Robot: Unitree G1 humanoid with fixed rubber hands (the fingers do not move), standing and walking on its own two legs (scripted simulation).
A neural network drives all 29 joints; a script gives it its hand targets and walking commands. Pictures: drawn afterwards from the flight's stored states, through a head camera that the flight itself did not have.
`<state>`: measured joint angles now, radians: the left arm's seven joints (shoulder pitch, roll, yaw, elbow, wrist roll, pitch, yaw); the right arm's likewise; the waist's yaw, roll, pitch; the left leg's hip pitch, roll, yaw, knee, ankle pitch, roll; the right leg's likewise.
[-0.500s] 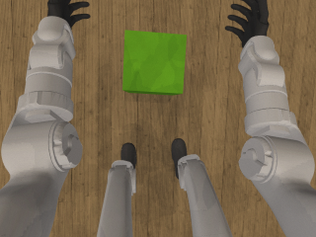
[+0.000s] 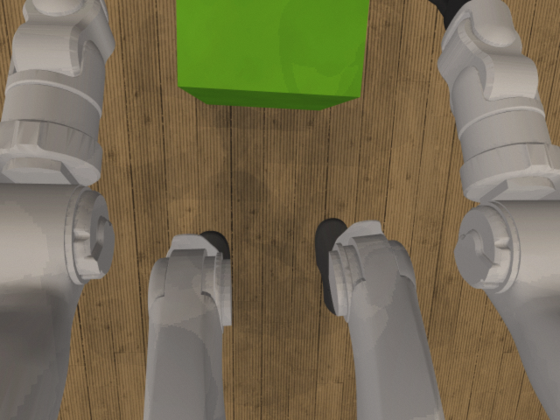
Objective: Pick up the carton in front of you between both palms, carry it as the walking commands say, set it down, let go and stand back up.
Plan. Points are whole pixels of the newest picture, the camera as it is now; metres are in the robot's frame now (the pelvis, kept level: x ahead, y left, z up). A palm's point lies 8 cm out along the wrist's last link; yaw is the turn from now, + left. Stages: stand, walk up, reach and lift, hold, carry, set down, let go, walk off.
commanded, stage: reach and lift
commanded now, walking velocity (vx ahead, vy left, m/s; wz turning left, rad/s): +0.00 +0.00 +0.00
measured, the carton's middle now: (269, 29) +0.57 +0.00 -0.32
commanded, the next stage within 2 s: none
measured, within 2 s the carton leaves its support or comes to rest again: leaves its support in 1.16 s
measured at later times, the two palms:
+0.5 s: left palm out of the picture +0.58 +0.17 -0.24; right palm (413, 16) +0.56 -0.18 -0.24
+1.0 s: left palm (145, 6) +0.58 +0.15 -0.24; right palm (393, 22) +0.55 -0.16 -0.24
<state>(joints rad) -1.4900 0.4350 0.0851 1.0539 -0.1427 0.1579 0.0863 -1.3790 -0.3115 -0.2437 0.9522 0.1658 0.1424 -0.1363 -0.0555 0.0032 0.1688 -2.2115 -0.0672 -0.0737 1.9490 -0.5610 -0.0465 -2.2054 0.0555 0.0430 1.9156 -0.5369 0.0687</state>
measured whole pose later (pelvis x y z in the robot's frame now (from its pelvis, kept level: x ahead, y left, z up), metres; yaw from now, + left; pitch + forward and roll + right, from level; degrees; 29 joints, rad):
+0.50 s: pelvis +0.00 +0.00 -0.07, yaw +0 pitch +37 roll -2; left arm -1.63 0.46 0.00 1.19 -0.22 0.09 0.08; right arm -1.56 -0.34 -0.16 1.13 0.22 0.07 -0.14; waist -0.05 -0.01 0.43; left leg -2.24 -0.05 -0.06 2.24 -0.65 -0.04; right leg -2.24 0.03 0.03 2.21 -0.62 0.06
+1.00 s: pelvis -0.01 +0.00 -0.07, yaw +1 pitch +34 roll -2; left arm -1.65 0.35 0.18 1.13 -0.03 0.18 0.03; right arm -1.55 -0.24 -0.36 1.00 0.02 0.18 -0.07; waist -0.04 0.01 0.48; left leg -2.22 -0.06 -0.05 2.24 -0.63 -0.04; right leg -2.21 0.04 0.03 2.21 -0.60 0.07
